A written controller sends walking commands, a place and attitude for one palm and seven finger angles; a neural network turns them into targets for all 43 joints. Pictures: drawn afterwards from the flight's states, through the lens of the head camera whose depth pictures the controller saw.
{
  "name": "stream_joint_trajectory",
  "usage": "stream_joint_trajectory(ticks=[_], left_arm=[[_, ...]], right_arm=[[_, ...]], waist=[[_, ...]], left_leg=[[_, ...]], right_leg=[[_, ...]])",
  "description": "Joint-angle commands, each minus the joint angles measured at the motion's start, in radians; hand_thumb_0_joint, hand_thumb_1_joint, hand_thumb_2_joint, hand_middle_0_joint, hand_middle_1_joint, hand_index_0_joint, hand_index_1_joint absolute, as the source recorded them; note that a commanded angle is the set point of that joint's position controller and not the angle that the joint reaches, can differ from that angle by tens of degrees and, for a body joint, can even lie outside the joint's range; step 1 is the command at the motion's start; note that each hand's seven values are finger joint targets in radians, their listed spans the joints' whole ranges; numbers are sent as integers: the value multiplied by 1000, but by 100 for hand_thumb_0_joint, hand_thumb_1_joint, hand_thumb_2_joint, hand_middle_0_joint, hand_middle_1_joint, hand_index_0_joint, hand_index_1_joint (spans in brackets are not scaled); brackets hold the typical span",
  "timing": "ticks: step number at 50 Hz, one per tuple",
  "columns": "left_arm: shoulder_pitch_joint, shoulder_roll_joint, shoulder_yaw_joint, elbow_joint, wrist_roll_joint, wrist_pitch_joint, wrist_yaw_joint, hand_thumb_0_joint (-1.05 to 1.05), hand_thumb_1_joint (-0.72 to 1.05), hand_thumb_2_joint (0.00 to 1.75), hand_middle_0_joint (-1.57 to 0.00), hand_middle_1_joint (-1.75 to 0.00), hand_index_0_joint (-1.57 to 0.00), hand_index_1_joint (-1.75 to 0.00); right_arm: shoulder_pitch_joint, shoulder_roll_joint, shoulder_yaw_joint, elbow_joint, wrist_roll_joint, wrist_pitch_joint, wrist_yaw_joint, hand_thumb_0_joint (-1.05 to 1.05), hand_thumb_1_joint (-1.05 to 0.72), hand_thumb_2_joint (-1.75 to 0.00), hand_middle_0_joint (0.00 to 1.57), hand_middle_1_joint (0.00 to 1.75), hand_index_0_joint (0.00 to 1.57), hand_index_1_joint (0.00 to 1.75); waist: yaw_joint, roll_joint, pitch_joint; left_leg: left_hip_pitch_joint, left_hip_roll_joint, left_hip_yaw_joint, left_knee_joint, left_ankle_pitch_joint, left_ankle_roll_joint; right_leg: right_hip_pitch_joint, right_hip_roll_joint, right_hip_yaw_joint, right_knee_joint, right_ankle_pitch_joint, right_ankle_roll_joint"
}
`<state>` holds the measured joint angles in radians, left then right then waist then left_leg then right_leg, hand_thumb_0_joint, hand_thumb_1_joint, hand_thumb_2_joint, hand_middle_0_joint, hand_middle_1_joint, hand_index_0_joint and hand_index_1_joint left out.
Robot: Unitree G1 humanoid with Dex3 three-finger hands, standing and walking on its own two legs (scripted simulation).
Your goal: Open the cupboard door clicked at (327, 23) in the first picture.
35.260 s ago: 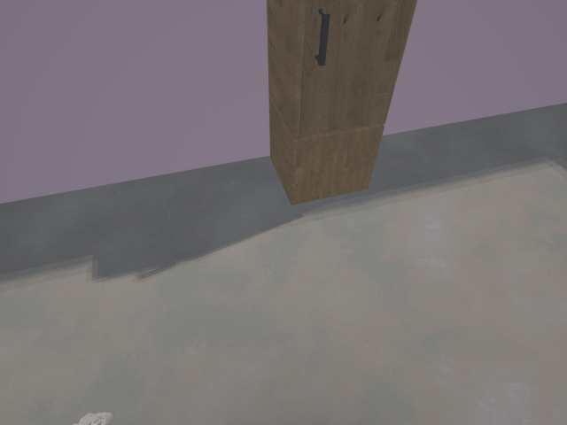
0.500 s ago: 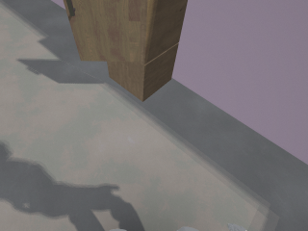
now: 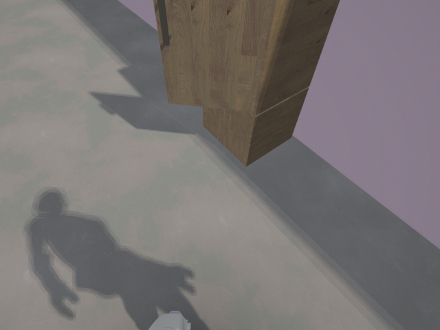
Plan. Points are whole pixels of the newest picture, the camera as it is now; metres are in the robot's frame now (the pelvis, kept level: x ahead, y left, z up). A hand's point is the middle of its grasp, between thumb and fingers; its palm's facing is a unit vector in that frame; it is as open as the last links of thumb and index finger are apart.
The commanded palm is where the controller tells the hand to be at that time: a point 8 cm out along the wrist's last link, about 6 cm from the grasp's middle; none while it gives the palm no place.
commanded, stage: take the last steps up to it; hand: left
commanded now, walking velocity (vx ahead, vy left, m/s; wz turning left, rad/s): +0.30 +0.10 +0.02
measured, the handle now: (165, 19) +1.03 +0.29 +0.05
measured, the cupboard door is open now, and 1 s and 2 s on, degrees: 45 45 45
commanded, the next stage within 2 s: come to a stop and stand still in 1.04 s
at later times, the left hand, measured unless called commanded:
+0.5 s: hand (141, 245) +0.30 +0.22 -0.15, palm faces -0.04 -0.98 -0.20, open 7.4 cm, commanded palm none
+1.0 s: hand (120, 238) +0.33 +0.28 -0.19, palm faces +0.02 -0.99 -0.16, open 7.4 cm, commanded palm none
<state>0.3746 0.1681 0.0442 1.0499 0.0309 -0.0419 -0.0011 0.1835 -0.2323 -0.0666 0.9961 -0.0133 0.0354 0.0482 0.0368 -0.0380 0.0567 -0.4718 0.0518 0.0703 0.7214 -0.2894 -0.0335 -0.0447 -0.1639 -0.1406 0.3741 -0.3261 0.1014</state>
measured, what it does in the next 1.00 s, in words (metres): walks ahead: left foot, then right foot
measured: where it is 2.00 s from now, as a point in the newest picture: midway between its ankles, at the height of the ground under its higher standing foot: (204, 280)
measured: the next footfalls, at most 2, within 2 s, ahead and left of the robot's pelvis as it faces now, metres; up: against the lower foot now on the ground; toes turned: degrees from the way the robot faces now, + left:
left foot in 0.06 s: +0.13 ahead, +0.14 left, +0.00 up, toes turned +6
right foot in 0.50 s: +0.26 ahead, -0.07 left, +0.00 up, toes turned -8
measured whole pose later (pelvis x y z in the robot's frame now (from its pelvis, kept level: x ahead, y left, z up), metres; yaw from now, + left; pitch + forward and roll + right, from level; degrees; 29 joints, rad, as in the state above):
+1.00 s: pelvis +0.35 +0.10 -0.01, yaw -3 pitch +0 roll +0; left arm 0.33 0.20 0.06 1.11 0.02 0.00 -0.01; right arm 0.19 -0.15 -0.03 1.00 -0.03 -0.08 -0.01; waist 0.02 -0.04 0.04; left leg -0.31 0.04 0.15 0.55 -0.24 0.04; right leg -0.40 -0.08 -0.06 1.09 -0.44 -0.01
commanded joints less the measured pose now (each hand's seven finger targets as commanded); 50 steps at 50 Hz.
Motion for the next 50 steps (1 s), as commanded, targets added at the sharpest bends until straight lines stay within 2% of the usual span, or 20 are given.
stream_joint_trajectory(ticks=[1,2,3,4,7,9,19,23,24,25,26,28,32,37,41,42,43,44,46,50], left_arm=[[-10,204,56,-36,-5,-9,4,0,90,90,-20,-30,-20,-30],[3,139,46,-54,-9,-3,-4,0,90,90,-20,-30,-20,-30],[-46,92,31,-108,-16,4,-5,0,90,90,-20,-30,-20,-30],[-111,86,25,-126,-11,6,2,0,90,90,-20,-30,-20,-30],[-123,78,25,-86,-6,9,-12,0,90,90,-20,-30,-20,-30],[-85,53,21,-67,-3,19,-17,0,90,90,-20,-30,-20,-30],[-252,58,19,-140,-4,23,-23,0,90,90,-20,-30,-20,-30],[-167,79,28,-115,-2,10,-19,0,90,90,-20,-30,-20,-30],[-66,123,40,-86,0,0,-14,0,90,90,-20,-30,-20,-30],[64,205,60,-49,1,-10,-8,0,90,90,-20,-30,-20,-30],[123,261,67,-38,-13,-8,0,0,90,90,-20,-30,-20,-30],[9,181,52,-64,-17,-8,16,0,90,90,-20,-30,-20,-30],[-68,106,33,-69,-11,-35,11,0,90,90,-20,-30,-20,-30],[-37,140,44,-29,-6,-37,-1,0,90,90,-20,-30,-20,-30],[-49,151,44,-14,-13,-19,-3,0,90,90,-20,-30,-20,-30],[-47,128,38,-17,-12,-15,-6,0,90,90,-20,-30,-20,-30],[-46,82,30,-43,-15,-13,-9,0,90,90,-20,-30,-20,-30],[-95,66,18,-81,-15,-17,-7,0,90,90,-20,-30,-20,-30],[-157,67,17,-89,-14,-16,-3,0,90,90,-20,-30,-20,-30],[-86,32,11,-45,-8,13,-17,0,90,90,-20,-30,-20,-30]], right_arm=[[99,-66,0,-47,-8,-65,-9,0,-90,-90,20,30,20,30],[250,-175,-30,-11,-20,-72,-24,0,-90,-90,20,30,20,30],[378,-255,-49,13,-22,-68,-46,0,-90,-90,20,30,20,30],[346,-248,-44,22,-20,-63,-57,0,-90,-90,20,30,20,30],[154,-106,-5,-21,-16,-82,-68,0,-90,-90,20,30,20,30],[144,-74,7,-12,-16,-99,-70,0,-90,-90,20,30,20,30],[201,-66,8,48,-18,-104,-62,0,-90,-90,20,30,20,30],[209,-52,14,76,-15,-98,-64,0,-90,-90,20,30,20,30],[207,-31,18,73,-7,-101,-61,0,-90,-90,20,30,20,30],[214,-6,21,51,1,-105,-54,0,-90,-90,20,30,20,30],[180,-26,16,27,1,-97,-51,0,-90,-90,20,30,20,30],[79,-25,5,9,-5,-86,-50,0,-90,-90,20,30,20,30],[138,41,11,37,-9,-66,-35,0,-90,-90,20,30,20,30],[60,60,10,-4,-10,-75,-17,0,-90,-90,20,30,20,30],[112,2,5,10,-13,-92,-23,0,-90,-90,20,30,20,30],[181,-43,-6,30,-14,-97,-32,0,-90,-90,20,30,20,30],[305,-137,-27,55,-27,-102,-47,0,-90,-90,20,30,20,30],[410,-195,-35,70,-31,-96,-59,0,-90,-90,20,30,20,30],[296,-145,-18,46,-20,-96,-70,0,-90,-90,20,30,20,30],[156,-62,15,25,-16,-111,-75,0,-90,-90,20,30,20,30]], waist=[[-86,-54,-72],[-144,201,-165],[-185,365,-201],[-173,292,-162],[-77,185,-38],[-46,140,-35],[-46,75,24],[-1,54,10],[40,-8,-39],[75,-176,-106],[90,-232,-113],[49,-121,10],[-34,-94,-14],[-11,-90,1],[-58,-55,-7],[-92,45,-33],[-143,222,-87],[-178,301,-133],[-133,237,-78],[-44,166,-30]], left_leg=[[388,-68,92,-258,45,34],[601,126,-166,-282,1,101],[646,313,-472,-437,-47,197],[563,351,-506,-483,-168,241],[309,276,-324,-517,-127,209],[287,241,-231,-535,22,204],[316,229,-136,-556,91,232],[265,148,-58,-358,158,157],[157,83,-3,-183,167,118],[-59,-28,88,62,-6,62],[-149,-53,54,322,-338,43],[-223,36,-80,439,-186,43],[-44,64,-27,222,-27,3],[34,20,38,-52,34,-1],[282,-23,76,-244,102,11],[429,14,20,-268,66,34],[569,214,-245,-332,38,125],[616,375,-477,-440,85,233],[466,371,-424,-464,68,266],[272,259,-158,-508,198,192]], right_leg=[[-176,-111,2,149,295,-124],[-372,-3,-68,437,50,-78],[-550,107,-38,713,-313,-60],[-621,80,70,861,-294,-99],[-594,2,120,877,-75,-110],[-545,11,107,789,-21,-101],[-402,60,68,330,79,-98],[-153,110,32,135,131,-120],[43,54,124,95,133,-155],[252,-163,422,9,134,-257],[227,-317,628,-136,48,-360],[43,-271,549,-182,-38,-340],[-120,-140,218,-196,204,-258],[-133,-118,180,-175,135,-248],[-225,-60,128,-42,82,-194],[-331,-18,103,102,65,-169],[-481,85,6,361,-48,-124],[-586,158,4,644,-274,-109],[-655,75,122,860,-186,-126],[-481,38,106,663,-41,-101]])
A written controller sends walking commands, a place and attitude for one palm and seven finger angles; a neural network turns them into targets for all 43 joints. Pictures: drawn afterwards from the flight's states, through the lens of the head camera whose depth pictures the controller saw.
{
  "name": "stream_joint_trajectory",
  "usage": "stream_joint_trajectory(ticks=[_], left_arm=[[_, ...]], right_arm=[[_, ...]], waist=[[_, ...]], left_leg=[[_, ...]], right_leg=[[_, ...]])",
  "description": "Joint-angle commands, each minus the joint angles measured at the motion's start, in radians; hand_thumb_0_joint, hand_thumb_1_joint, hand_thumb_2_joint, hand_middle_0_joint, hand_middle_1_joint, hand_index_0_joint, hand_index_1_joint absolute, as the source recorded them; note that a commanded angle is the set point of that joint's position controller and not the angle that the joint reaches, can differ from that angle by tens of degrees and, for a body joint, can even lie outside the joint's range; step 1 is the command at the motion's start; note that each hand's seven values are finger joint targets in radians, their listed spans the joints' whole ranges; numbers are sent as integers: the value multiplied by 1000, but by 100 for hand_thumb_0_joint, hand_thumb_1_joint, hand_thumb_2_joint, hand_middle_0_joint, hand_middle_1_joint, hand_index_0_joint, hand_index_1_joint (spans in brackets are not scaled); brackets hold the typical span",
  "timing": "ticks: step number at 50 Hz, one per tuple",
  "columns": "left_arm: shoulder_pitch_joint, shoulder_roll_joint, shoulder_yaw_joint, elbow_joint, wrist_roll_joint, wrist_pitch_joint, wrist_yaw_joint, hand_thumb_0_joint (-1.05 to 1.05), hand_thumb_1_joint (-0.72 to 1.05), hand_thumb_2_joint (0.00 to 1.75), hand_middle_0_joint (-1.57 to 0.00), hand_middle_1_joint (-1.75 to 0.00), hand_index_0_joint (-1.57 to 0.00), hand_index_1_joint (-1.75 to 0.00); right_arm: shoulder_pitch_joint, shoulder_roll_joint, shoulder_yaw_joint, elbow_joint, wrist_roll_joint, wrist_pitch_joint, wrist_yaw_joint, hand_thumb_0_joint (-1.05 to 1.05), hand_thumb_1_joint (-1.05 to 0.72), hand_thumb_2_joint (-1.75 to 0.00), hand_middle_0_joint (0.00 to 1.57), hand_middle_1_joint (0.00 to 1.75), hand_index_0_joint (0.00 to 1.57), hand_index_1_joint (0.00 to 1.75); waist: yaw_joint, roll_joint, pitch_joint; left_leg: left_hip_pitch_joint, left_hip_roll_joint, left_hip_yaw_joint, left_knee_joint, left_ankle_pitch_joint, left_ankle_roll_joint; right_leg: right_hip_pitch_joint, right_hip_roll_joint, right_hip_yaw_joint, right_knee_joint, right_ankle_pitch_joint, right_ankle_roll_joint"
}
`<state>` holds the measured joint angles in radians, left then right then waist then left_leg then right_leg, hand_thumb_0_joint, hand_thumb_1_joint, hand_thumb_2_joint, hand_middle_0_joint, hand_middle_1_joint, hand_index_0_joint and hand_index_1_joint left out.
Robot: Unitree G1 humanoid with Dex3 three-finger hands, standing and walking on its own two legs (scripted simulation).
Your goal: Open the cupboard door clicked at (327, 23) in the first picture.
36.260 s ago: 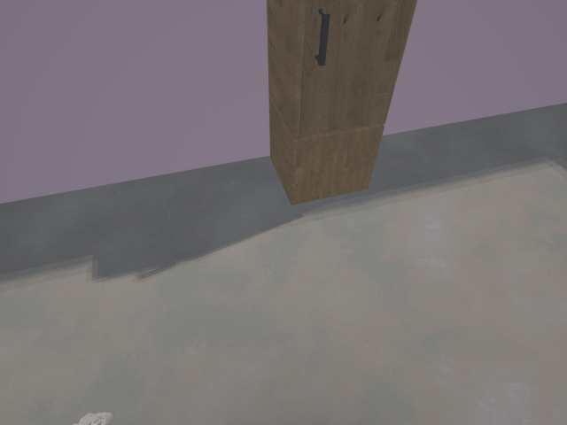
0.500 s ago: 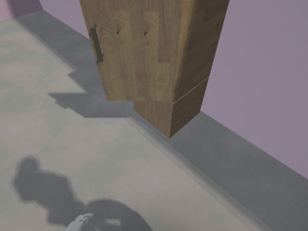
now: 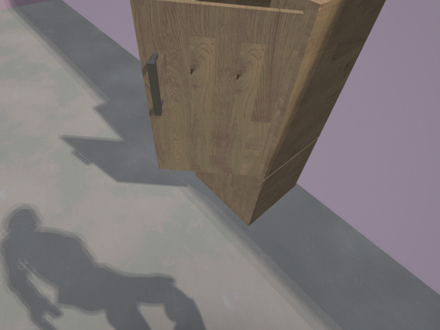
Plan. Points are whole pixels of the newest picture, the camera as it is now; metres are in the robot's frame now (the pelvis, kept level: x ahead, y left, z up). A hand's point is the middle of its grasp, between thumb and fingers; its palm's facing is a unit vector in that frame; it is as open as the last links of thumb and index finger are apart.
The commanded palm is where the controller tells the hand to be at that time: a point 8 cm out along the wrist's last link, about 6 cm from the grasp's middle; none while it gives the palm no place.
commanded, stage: take the last steps up to it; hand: left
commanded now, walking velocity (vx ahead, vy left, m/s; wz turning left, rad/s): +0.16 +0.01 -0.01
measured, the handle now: (156, 85) +0.67 +0.23 +0.05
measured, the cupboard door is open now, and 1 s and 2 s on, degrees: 45 45 45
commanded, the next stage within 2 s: come to a stop and stand still in 0.04 s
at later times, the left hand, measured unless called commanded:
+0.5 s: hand (142, 306) +0.19 +0.17 -0.17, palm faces +0.04 -0.98 -0.19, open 7.4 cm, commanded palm none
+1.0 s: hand out of the picture +0.10 +0.19 -0.17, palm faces +0.03 -0.97 -0.24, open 7.4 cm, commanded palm none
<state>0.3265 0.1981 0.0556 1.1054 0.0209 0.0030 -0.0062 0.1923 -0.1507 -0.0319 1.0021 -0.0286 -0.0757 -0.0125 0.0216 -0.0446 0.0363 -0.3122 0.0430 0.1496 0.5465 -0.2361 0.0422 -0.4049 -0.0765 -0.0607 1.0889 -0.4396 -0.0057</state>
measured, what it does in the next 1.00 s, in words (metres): steps on the spot: right foot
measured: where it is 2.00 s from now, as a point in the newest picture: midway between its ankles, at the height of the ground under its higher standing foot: outside the picture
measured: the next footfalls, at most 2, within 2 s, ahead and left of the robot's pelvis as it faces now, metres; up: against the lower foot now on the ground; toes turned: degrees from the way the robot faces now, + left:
right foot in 0.24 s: +0.10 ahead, -0.12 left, +0.00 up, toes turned +0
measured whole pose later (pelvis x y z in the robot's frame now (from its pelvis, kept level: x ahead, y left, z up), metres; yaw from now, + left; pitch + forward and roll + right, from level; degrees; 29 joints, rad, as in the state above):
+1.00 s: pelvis +0.08 +0.01 +0.00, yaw +1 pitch +1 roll +0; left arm 0.25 0.17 -0.01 1.05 0.01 0.00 0.05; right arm 0.22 -0.18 -0.03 1.02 -0.01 0.00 -0.02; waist 0.00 0.02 0.05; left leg -0.20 0.01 0.12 0.54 -0.35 0.03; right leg -0.24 -0.02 -0.01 0.54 -0.31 0.02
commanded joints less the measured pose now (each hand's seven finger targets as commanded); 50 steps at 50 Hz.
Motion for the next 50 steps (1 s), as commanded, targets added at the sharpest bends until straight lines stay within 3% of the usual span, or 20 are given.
stream_joint_trajectory(ticks=[1,7,9,11,12,13,15,19,24,26,28,30,32,37,39,41,44,45,47,50], left_arm=[[-30,-7,-3,-95,2,-29,-11,0,90,90,-20,-30,-20,-30],[-85,1,-6,-110,6,-24,-7,0,90,90,-20,-30,-20,-30],[-48,7,-7,-91,3,-25,2,0,90,90,-20,-30,-20,-30],[5,83,-7,-64,-3,-39,19,0,90,90,-20,-30,-20,-30],[-18,129,-10,-63,-7,-37,24,0,90,90,-20,-30,-20,-30],[-45,135,-13,-67,-10,-33,26,0,90,90,-20,-30,-20,-30],[-69,123,-11,-69,-18,-33,40,0,90,90,-20,-30,-20,-30],[-60,142,10,-82,-15,-10,53,0,90,90,-20,-30,-20,-30],[-105,146,22,-107,-6,12,56,0,90,90,-20,-30,-20,-30],[-130,125,20,-123,-9,16,51,0,90,90,-20,-30,-20,-30],[-151,51,5,-154,-14,26,44,0,90,90,-20,-30,-20,-30],[-166,55,8,-155,-9,49,47,0,90,90,-20,-30,-20,-30],[-137,41,8,-140,-6,42,42,0,90,90,-20,-30,-20,-30],[-117,40,-6,-127,-9,21,32,0,90,90,-20,-30,-20,-30],[-57,69,-4,-100,-9,8,36,0,90,90,-20,-30,-20,-30],[-93,100,-15,-99,-9,4,37,0,90,90,-20,-30,-20,-30],[-67,80,-22,-77,-11,-7,42,0,90,90,-20,-30,-20,-30],[5,80,-28,-61,1,-18,87,0,90,90,-20,-30,-20,-30],[-12,113,-31,-105,-7,-35,73,0,90,90,-20,-30,-20,-30],[-34,82,-43,-117,-7,-35,58,0,90,90,-20,-30,-20,-30]], right_arm=[[143,-138,-19,20,0,0,-13,0,-90,-90,20,30,20,30],[143,-138,-25,47,-1,21,-11,0,-90,-90,20,30,20,30],[122,-120,-14,53,4,27,-18,0,-90,-90,20,30,20,30],[141,-68,0,59,17,31,-17,0,-90,-90,20,30,20,30],[180,-61,4,68,22,44,-12,0,-90,-90,20,30,20,30],[209,-49,4,87,22,53,-12,0,-90,-90,20,30,20,30],[226,-74,-4,107,26,68,-19,0,-90,-90,20,30,20,30],[215,-96,-22,99,25,89,-30,0,-90,-90,20,30,20,30],[166,-59,-29,48,26,109,-23,0,-90,-90,20,30,20,30],[181,-83,-32,48,23,103,-23,0,-90,-90,20,30,20,30],[172,-146,-39,29,8,93,-36,0,-90,-90,20,30,20,30],[161,-142,-31,27,2,85,-53,0,-90,-90,20,30,20,30],[103,-125,-23,7,-1,78,-52,0,-90,-90,20,30,20,30],[106,-153,-31,26,10,70,-43,0,-90,-90,20,30,20,30],[97,-140,-30,26,21,70,-39,0,-90,-90,20,30,20,30],[99,-108,-25,26,26,78,-29,0,-90,-90,20,30,20,30],[114,-116,-19,51,19,70,-29,0,-90,-90,20,30,20,30],[46,-179,-23,-24,30,60,-22,0,-90,-90,20,30,20,30],[71,-121,-6,-43,11,52,-7,0,-90,-90,20,30,20,30],[99,-130,-1,-53,10,46,-10,0,-90,-90,20,30,20,30]], waist=[[-21,160,-23],[-22,156,19],[11,93,12],[15,-39,-34],[-17,-64,-22],[-32,-33,-29],[-31,-172,-106],[-14,-16,-134],[-13,-125,-94],[-32,-49,-109],[-39,197,-57],[-48,243,-11],[-18,207,-3],[-27,158,-54],[-15,95,-70],[-46,30,-6],[-40,-36,-72],[-25,91,-30],[-16,85,-91],[-35,43,-69]], left_leg=[[108,247,-197,-335,163,113],[68,226,-174,-306,89,114],[33,176,-134,-203,192,63],[-34,54,-70,-89,70,-39],[-14,17,-67,-103,-66,-63],[53,10,-77,-111,-19,-67],[97,26,-73,-78,63,-71],[106,38,-59,-10,331,-78],[36,-3,-65,18,-103,-77],[159,54,-97,-105,199,-55],[187,235,-252,-184,639,47],[163,270,-270,-203,764,126],[205,240,-213,-155,784,137],[304,191,-182,-113,749,83],[223,118,-154,-76,494,12],[159,58,-135,-139,117,-34],[241,71,-131,-135,304,-26],[199,119,-99,15,527,-35],[135,73,-122,-45,203,-26],[155,90,-157,-89,260,-1]], right_leg=[[-81,-40,12,-118,92,7],[74,3,-36,-411,150,11],[210,20,-38,-569,273,14],[356,-124,155,-681,634,-31],[321,-217,199,-698,724,-84],[268,-224,176,-665,807,-102],[321,-180,125,-621,994,-91],[352,-177,102,-524,1139,-95],[319,-231,147,-596,1040,-153],[222,-156,98,-562,798,-92],[93,5,-14,-418,249,9],[1,49,89,-168,-81,10],[-18,42,91,-167,-46,-1],[124,44,25,-533,130,2],[255,1,99,-670,487,-16],[197,-93,171,-677,507,-55],[226,-47,136,-643,608,-37],[172,-67,140,-588,742,-4],[227,-60,149,-578,543,-46],[182,-19,118,-572,430,-41]])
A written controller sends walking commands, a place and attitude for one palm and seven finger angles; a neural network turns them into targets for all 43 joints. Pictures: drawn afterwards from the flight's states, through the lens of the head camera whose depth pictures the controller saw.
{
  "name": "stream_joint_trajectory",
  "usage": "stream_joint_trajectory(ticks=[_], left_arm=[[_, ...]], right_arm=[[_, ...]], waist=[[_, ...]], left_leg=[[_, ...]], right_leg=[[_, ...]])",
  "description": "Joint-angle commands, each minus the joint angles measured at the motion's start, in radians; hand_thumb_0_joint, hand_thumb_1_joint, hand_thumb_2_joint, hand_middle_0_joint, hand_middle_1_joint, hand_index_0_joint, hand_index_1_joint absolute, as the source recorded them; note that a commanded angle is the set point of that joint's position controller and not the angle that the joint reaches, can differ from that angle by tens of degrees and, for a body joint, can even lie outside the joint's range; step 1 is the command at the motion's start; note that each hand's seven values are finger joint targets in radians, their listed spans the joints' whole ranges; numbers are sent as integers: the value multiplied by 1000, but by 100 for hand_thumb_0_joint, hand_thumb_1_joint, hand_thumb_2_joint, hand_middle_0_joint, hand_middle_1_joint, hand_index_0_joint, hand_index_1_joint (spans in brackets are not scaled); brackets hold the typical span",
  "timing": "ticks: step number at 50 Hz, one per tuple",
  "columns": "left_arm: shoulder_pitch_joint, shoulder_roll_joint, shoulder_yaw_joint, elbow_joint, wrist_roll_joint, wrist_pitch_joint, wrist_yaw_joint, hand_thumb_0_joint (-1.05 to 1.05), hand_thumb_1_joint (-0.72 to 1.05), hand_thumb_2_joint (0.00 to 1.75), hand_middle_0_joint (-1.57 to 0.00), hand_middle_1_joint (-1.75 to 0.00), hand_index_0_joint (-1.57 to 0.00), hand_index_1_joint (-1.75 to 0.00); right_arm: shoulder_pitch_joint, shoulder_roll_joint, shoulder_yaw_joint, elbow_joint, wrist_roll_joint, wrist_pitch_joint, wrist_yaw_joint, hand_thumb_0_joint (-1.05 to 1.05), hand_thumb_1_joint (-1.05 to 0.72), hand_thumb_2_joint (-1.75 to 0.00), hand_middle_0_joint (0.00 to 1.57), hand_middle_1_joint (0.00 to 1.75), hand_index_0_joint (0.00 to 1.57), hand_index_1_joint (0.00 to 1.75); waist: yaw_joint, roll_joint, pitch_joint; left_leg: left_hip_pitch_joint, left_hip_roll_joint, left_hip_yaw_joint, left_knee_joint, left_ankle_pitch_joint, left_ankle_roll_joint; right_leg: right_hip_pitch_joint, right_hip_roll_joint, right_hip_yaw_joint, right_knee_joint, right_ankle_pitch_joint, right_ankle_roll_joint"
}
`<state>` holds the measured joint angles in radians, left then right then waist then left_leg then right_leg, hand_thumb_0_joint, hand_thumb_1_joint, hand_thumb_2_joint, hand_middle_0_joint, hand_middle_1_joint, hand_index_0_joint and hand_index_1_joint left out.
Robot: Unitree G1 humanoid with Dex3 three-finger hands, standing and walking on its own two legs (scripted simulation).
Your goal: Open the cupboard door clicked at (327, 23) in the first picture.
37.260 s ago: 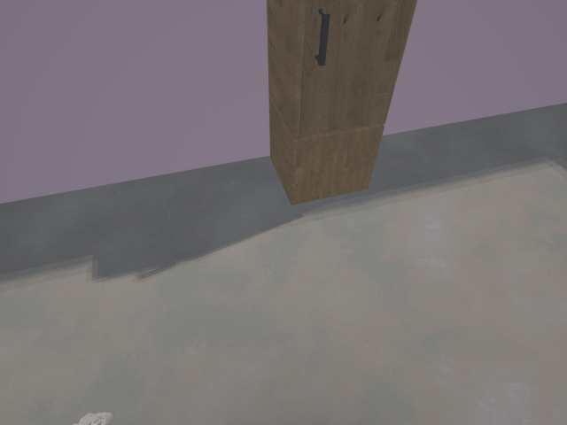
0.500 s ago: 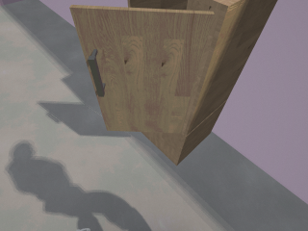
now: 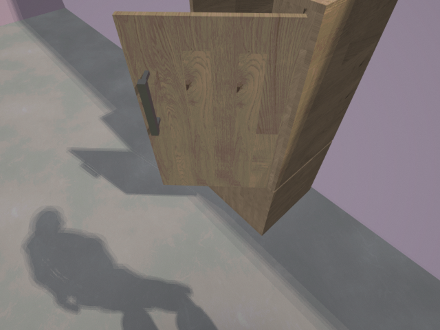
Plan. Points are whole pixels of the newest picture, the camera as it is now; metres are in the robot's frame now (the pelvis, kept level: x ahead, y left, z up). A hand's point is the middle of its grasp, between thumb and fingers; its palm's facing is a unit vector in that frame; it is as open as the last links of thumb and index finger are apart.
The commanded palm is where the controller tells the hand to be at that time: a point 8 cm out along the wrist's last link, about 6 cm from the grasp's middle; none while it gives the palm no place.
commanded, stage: come to a stop and stand still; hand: left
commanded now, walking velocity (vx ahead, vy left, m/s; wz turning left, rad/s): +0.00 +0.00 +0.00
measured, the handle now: (151, 104) +0.60 +0.21 +0.05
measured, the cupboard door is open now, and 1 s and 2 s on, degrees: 45 45 45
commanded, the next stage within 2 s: look again from close up in 0.28 s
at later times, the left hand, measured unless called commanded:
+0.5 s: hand out of the picture +0.01 +0.16 -0.17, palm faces -0.01 -0.98 -0.22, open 7.4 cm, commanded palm none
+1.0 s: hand out of the picture +0.00 +0.14 -0.17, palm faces +0.00 -0.98 -0.20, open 7.4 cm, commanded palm none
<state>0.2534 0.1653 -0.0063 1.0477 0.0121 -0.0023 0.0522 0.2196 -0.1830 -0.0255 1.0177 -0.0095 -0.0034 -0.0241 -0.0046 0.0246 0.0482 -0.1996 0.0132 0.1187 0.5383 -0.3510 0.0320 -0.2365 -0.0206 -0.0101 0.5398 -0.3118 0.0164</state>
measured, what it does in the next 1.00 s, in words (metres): stands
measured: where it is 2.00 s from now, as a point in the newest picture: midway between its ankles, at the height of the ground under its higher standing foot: outside the picture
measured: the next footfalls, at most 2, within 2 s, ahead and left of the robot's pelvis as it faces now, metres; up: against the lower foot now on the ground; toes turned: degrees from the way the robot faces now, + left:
right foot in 1.66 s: +0.14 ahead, -0.11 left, +0.00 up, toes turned -1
left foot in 1.94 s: +0.13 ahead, +0.12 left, +0.00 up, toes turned +1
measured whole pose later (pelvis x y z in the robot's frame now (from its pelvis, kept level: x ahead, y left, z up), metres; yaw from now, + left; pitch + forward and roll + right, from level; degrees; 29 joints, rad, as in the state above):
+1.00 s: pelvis -0.01 -0.03 +0.01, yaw -1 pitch +0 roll +1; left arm 0.27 0.16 -0.01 1.10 0.01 -0.01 0.03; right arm 0.26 -0.15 0.00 1.13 -0.01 -0.02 -0.03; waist 0.00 -0.01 0.03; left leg -0.15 0.04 0.12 0.46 -0.30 -0.01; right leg -0.21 0.02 -0.01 0.49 -0.28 -0.03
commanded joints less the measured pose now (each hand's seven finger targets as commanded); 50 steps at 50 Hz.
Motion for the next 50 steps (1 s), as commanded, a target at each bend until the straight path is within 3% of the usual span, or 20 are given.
stream_joint_trajectory(ticks=[1,2,5,9,15,20,27,41,48,50], left_arm=[[43,111,15,-57,0,-27,-3,0,90,90,-20,-30,-20,-30],[38,116,15,-59,1,-28,-6,0,90,90,-20,-30,-20,-30],[35,123,13,-55,0,-22,-11,0,90,90,-20,-30,-20,-30],[31,130,13,-52,0,-22,-16,0,90,90,-20,-30,-20,-30],[38,136,16,-40,-2,-26,-19,0,90,90,-20,-30,-20,-30],[40,132,18,-22,-2,-25,-19,0,90,90,-20,-30,-20,-30],[42,128,18,0,0,-28,-19,0,90,90,-20,-30,-20,-30],[55,111,19,19,0,-25,-19,0,90,90,-20,-30,-20,-30],[63,105,22,22,1,-28,-18,0,90,90,-20,-30,-20,-30],[79,99,23,26,3,-28,-18,0,90,90,-20,-30,-20,-30]], right_arm=[[66,-102,-6,-68,-7,-26,-1,0,-90,-90,20,30,20,30],[68,-103,-4,-67,-8,-26,-1,0,-90,-90,20,30,20,30],[55,-98,-1,-60,-6,-21,2,0,-90,-90,20,30,20,30],[63,-97,5,-36,-8,-23,5,0,-90,-90,20,30,20,30],[81,-100,9,-3,-7,-30,3,0,-90,-90,20,30,20,30],[88,-98,11,24,-7,-34,0,0,-90,-90,20,30,20,30],[98,-86,12,54,-5,-33,-3,0,-90,-90,20,30,20,30],[106,-71,11,77,-4,-30,-6,0,-90,-90,20,30,20,30],[110,-67,11,82,-3,-34,-10,0,-90,-90,20,30,20,30],[116,-62,10,85,-4,-32,-8,0,-90,-90,20,30,20,30]], waist=[[-6,-29,-65],[-4,-15,-50],[-4,-67,7],[-2,-59,37],[0,-47,-7],[5,-21,-4],[4,-50,-5],[2,-30,5],[4,-26,-15],[8,-41,-23]], left_leg=[[43,122,-127,-94,360,14],[31,120,-124,-102,339,17],[-5,101,-114,-133,159,11],[-23,88,-113,-162,81,9],[4,94,-104,-166,110,7],[2,104,-104,-178,136,5],[16,106,-93,-170,153,0],[29,111,-85,-168,161,-3],[50,117,-81,-159,227,-2],[50,112,-72,-148,172,-2]], right_leg=[[4,-69,70,-32,271,-61],[7,-66,67,-36,249,-61],[-22,-73,96,-86,170,-59],[-39,-72,117,-127,77,-63],[-15,-75,119,-134,120,-65],[1,-73,109,-122,170,-66],[10,-78,109,-129,214,-68],[1,-74,116,-134,233,-70],[23,-74,103,-118,311,-68],[32,-77,108,-117,264,-73]])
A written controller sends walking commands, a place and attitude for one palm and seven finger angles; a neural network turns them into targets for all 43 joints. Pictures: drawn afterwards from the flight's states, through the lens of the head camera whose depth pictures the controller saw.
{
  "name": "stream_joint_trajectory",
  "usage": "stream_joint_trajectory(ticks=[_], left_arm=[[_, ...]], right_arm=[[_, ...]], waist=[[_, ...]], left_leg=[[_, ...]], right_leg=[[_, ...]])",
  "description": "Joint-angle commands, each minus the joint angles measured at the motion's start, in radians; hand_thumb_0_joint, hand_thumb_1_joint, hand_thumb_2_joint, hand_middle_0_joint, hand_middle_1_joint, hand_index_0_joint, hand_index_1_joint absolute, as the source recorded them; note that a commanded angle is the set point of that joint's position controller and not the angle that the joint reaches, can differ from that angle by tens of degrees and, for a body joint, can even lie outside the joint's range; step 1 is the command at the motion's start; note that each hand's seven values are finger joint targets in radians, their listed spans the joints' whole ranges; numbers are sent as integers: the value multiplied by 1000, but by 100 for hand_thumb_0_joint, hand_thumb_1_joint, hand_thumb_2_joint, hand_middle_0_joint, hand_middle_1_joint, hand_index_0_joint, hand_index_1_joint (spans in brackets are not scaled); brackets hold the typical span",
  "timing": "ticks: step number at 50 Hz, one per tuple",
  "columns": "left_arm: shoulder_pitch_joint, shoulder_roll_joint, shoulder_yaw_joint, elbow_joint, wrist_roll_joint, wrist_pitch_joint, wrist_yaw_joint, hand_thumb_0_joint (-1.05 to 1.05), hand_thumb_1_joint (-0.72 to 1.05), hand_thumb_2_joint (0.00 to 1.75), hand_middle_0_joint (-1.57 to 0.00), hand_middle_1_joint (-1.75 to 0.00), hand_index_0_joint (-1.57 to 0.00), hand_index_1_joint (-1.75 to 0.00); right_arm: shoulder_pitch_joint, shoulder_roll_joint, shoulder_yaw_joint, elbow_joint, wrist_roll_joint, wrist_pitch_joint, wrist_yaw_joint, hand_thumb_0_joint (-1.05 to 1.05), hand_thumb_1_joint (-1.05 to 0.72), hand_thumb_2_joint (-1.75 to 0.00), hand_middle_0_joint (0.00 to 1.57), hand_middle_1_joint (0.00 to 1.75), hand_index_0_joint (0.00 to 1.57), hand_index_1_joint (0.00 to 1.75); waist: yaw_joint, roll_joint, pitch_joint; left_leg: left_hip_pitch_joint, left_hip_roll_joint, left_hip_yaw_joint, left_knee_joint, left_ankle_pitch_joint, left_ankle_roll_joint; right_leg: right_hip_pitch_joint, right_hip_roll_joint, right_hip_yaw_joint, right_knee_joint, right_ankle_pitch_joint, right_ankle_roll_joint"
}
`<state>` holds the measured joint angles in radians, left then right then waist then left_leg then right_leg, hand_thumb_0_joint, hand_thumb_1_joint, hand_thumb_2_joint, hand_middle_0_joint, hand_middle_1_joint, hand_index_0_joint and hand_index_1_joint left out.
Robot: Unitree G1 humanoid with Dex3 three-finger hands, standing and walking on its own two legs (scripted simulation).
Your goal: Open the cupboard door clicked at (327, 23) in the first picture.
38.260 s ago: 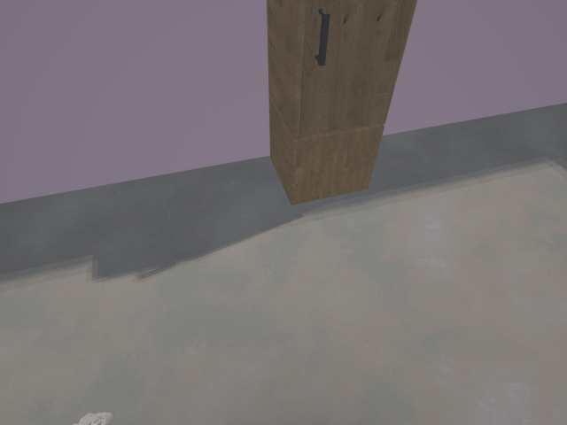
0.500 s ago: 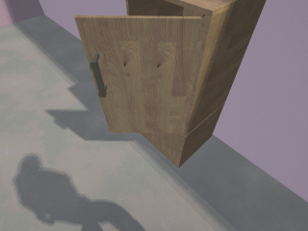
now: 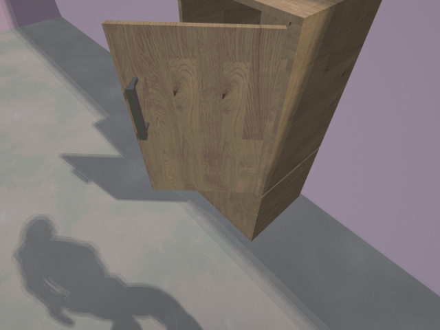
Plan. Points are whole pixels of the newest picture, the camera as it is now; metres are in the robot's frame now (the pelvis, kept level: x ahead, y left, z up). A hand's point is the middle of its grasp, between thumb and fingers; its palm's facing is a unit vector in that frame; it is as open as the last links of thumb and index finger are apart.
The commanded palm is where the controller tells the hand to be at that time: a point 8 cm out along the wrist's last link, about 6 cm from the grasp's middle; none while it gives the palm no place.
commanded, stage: shuffle to correct the standing spot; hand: left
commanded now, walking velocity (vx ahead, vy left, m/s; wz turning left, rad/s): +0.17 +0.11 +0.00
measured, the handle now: (139, 109) +0.60 +0.25 +0.05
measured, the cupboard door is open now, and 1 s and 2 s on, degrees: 45 45 45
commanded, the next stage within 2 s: come to a stop and stand still in 0.22 s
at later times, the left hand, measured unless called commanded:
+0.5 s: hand out of the picture +0.10 +0.22 -0.18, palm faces +0.01 -0.98 -0.18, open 7.3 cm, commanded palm none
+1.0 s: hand (116, 327) +0.16 +0.23 -0.19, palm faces +0.02 -0.98 -0.21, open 7.3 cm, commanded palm none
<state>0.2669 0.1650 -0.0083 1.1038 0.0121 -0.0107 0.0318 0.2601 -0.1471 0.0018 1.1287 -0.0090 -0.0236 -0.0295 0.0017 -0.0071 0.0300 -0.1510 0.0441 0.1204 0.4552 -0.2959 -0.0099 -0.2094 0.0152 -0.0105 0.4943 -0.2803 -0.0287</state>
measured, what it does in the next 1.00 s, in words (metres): walks ahead: right foot, then left foot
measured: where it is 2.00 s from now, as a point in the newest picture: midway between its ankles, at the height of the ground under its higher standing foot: outside the picture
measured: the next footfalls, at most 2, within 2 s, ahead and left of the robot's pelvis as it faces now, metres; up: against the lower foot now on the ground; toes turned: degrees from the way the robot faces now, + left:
right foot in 0.66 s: +0.15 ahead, -0.07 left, +0.00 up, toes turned +0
left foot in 0.94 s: +0.13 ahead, +0.16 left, +0.00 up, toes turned +1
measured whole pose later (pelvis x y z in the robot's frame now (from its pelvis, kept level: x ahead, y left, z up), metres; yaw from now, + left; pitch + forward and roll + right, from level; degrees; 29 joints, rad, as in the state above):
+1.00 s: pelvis +0.09 +0.05 -0.02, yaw -1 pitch -2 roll +0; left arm 0.22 0.18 0.02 0.96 0.02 0.04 0.05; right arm 0.20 -0.19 -0.05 0.92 -0.01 0.01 -0.02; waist 0.00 -0.01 0.03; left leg -0.28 0.01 0.06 0.66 -0.35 0.02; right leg -0.37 -0.05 -0.05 0.65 -0.26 0.00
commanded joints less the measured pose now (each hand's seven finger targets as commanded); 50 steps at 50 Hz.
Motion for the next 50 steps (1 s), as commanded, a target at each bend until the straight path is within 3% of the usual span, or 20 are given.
stream_joint_trajectory(ticks=[1,5,9,12,14,15,18,22,28,31,32,33,34,35,37,44,45,46,48,50], left_arm=[[74,101,27,-28,5,-18,0,0,90,90,-20,-30,-20,-30],[113,131,46,-36,10,-12,-6,0,90,90,-20,-30,-20,-30],[154,140,69,-47,13,-20,-1,0,90,90,-20,-30,-20,-30],[90,116,73,-74,12,-16,-5,0,90,90,-20,-30,-20,-30],[12,46,57,-112,16,-12,-11,0,90,90,-20,-30,-20,-30],[-50,55,54,-139,22,-17,-8,0,90,90,-20,-30,-20,-30],[-62,28,52,-126,15,-20,-19,0,90,90,-20,-30,-20,-30],[-36,6,41,-105,6,4,-12,0,90,90,-20,-30,-20,-30],[-54,52,54,-138,12,17,0,0,90,90,-20,-30,-20,-30],[40,97,69,-132,13,2,4,0,90,90,-20,-30,-20,-30],[79,146,78,-126,17,-7,11,0,90,90,-20,-30,-20,-30],[131,188,88,-108,16,-14,16,0,90,90,-20,-30,-20,-30],[162,206,90,-105,8,-19,17,0,90,90,-20,-30,-20,-30],[96,189,85,-125,9,-14,20,0,90,90,-20,-30,-20,-30],[-41,148,78,-173,15,4,25,0,90,90,-20,-30,-20,-30],[-52,183,90,-197,16,17,8,0,90,90,-20,-30,-20,-30],[-3,206,83,-192,13,6,49,0,90,90,-20,-30,-20,-30],[-10,219,76,-228,8,16,45,0,90,90,-20,-30,-20,-30],[-34,121,55,-239,2,22,24,0,90,90,-20,-30,-20,-30],[-27,112,42,-237,19,47,9,0,90,90,-20,-30,-20,-30]], right_arm=[[78,-98,-18,-25,-6,-8,0,0,-90,-90,20,30,20,30],[77,-76,-19,-47,-12,6,13,0,-90,-90,20,30,20,30],[61,-65,-20,-75,-12,-3,14,0,-90,-90,20,30,20,30],[174,-60,-21,-40,-7,-20,12,0,-90,-90,20,30,20,30],[305,-160,-41,-8,-22,-26,2,0,-90,-90,20,30,20,30],[355,-147,-34,-1,-22,-26,-6,0,-90,-90,20,30,20,30],[272,-95,-15,-39,-23,-44,-13,0,-90,-90,20,30,20,30],[220,-79,-5,-38,-16,-51,-33,0,-90,-90,20,30,20,30],[191,-119,-49,-49,-13,-10,-34,0,-90,-90,20,30,20,30],[176,-127,-66,-71,-4,2,-27,0,-90,-90,20,30,20,30],[194,-101,-67,-81,0,6,-24,0,-90,-90,20,30,20,30],[217,-66,-71,-84,8,6,-20,0,-90,-90,20,30,20,30],[176,-45,-68,-102,18,9,-19,0,-90,-90,20,30,20,30],[120,-34,-66,-110,14,23,-18,0,-90,-90,20,30,20,30],[98,-17,-64,-109,4,39,-8,0,-90,-90,20,30,20,30],[125,-13,-51,-123,-3,34,7,0,-90,-90,20,30,20,30],[72,-130,-79,-199,7,26,7,0,-90,-90,20,30,20,30],[40,-73,-69,-246,2,24,8,0,-90,-90,20,30,20,30],[18,-144,-63,-289,-18,23,10,0,-90,-90,20,30,20,30],[-70,-177,-62,-336,-15,28,15,0,-90,-90,20,30,20,30]], waist=[[5,-15,4],[25,-111,97],[30,-144,104],[-25,-39,57],[-76,309,72],[-97,282,113],[-39,45,101],[-1,93,39],[2,141,18],[48,92,-43],[53,-19,-94],[56,-130,-145],[73,-195,-202],[61,-198,-174],[6,-90,-85],[-23,-148,-73],[-32,86,-258],[-25,123,-245],[-12,201,-58],[8,215,128]], left_leg=[[-13,71,-67,-51,48,41],[-161,5,-22,76,-129,35],[-248,-4,-40,202,-154,30],[3,7,-55,-27,-23,46],[186,260,-360,-180,161,188],[202,323,-443,-208,302,262],[161,290,-309,-158,656,271],[136,191,-135,-113,1057,168],[153,205,-122,-11,1089,132],[100,162,-111,143,922,90],[-30,91,-89,285,676,58],[-195,-34,-40,491,81,22],[-228,-75,-93,664,-369,15],[-244,-36,-169,722,-379,16],[-241,-15,-155,682,-295,3],[-57,-50,-43,181,-50,-16],[-47,-43,-11,141,-59,-33],[-55,-34,-51,44,-49,-10],[-185,121,-213,-54,3,64],[-360,149,-298,-197,-190,93]], right_leg=[[1,-116,118,-75,150,-35],[-8,-179,261,-191,-175,-89],[38,-280,361,-228,-28,-174],[-86,-177,171,-56,32,-116],[-368,6,-88,334,-232,-23],[-488,-11,-58,525,-330,-24],[-487,-99,-16,635,-204,-17],[-315,-75,-44,419,-45,12],[-195,-30,-92,185,20,-1],[-15,-51,-83,25,295,-16],[132,-163,40,53,716,-65],[253,-363,208,70,1154,-177],[242,-475,290,14,1229,-285],[133,-455,290,-27,993,-297],[-25,-359,186,-73,690,-239],[-154,-250,145,-81,223,-130],[61,-290,240,-1,541,-103],[20,-245,180,49,252,-89],[-97,-95,9,88,-38,-9],[-115,-37,-43,155,-81,10]])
